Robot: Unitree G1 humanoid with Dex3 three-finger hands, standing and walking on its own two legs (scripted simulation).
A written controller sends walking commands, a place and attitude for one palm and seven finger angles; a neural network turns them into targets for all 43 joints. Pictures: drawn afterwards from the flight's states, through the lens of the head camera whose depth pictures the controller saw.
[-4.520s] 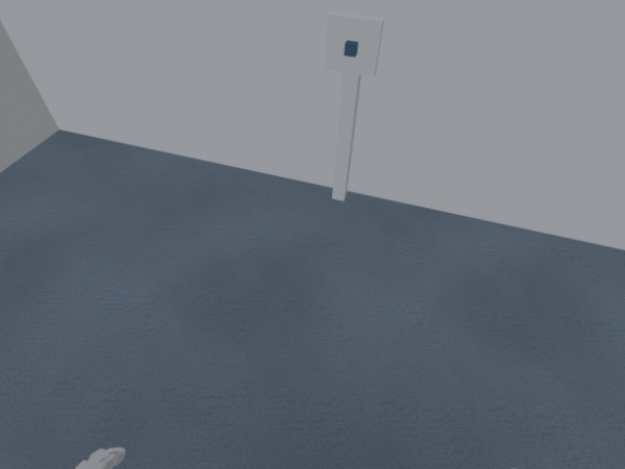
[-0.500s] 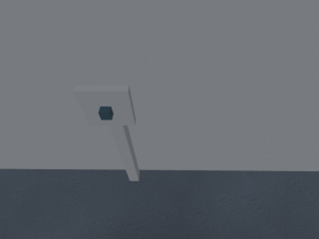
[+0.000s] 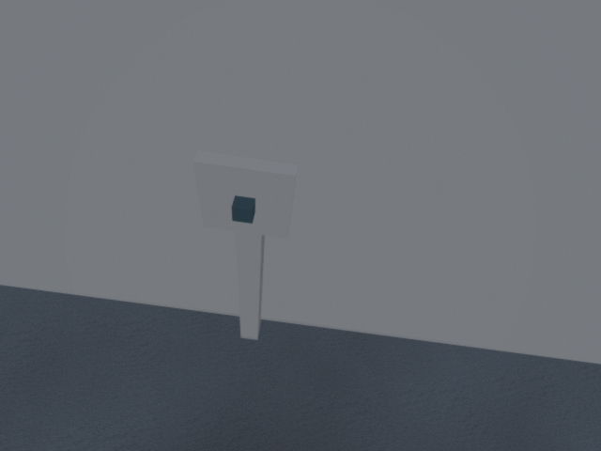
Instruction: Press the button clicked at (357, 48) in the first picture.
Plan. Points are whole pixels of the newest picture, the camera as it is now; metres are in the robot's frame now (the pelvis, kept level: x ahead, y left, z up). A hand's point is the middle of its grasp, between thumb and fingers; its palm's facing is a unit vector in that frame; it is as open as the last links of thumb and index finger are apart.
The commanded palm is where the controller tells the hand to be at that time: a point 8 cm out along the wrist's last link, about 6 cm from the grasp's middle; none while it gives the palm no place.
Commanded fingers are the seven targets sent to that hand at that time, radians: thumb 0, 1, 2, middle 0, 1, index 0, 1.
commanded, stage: come to a stop and stand still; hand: left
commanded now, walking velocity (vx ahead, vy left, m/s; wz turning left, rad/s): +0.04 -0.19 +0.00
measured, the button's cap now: (244, 208) +0.53 +0.15 -0.05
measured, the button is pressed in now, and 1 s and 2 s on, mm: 0 0 0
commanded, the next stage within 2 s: look again from close up in 0.80 s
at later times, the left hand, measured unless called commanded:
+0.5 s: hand out of the picture -0.04 +0.10 -0.17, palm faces +0.00 -0.98 -0.20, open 7.3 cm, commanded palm none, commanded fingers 0.00 0.90 0.90 -0.20 -0.30 -0.20 -0.30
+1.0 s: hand out of the picture -0.08 +0.09 -0.18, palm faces +0.02 -0.99 -0.16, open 7.4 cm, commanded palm none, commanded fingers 0.00 0.90 0.90 -0.20 -0.30 -0.20 -0.30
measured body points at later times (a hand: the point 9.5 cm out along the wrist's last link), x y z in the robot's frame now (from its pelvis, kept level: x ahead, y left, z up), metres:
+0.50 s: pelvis -0.05 -0.06 +0.00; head -0.06 -0.08 +0.45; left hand -0.04 +0.15 -0.16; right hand -0.10 -0.28 -0.17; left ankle +0.01 +0.08 -0.73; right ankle -0.07 -0.16 -0.74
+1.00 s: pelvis -0.06 -0.06 -0.01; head -0.05 -0.06 +0.44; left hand -0.08 +0.14 -0.17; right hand -0.06 -0.28 -0.17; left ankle -0.03 +0.07 -0.74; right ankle -0.07 -0.16 -0.74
